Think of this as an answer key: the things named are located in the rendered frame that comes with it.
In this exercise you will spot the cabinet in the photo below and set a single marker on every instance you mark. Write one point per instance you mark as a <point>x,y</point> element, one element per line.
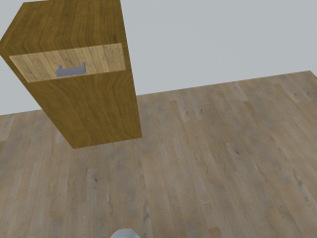
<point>88,110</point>

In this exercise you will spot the robot left thigh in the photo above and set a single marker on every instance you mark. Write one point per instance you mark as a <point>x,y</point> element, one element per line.
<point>125,233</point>

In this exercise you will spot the drawer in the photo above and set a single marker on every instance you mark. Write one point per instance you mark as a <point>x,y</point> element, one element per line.
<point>42,66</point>

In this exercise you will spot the handle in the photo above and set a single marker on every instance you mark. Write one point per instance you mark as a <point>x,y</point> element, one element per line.
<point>60,72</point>

